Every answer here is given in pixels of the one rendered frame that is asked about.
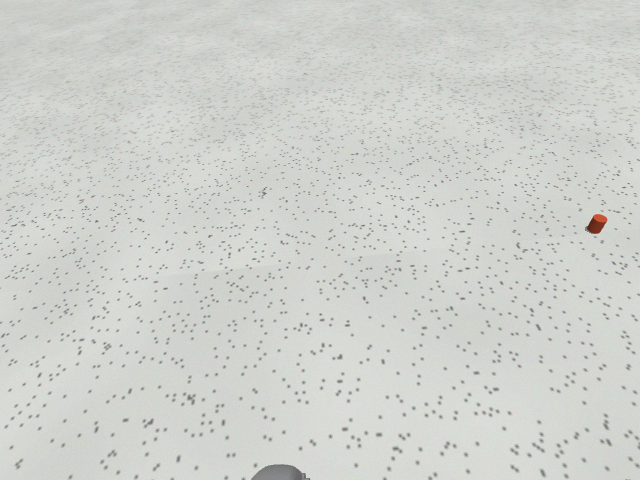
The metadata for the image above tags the tin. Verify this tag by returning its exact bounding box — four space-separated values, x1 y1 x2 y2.
587 214 607 234

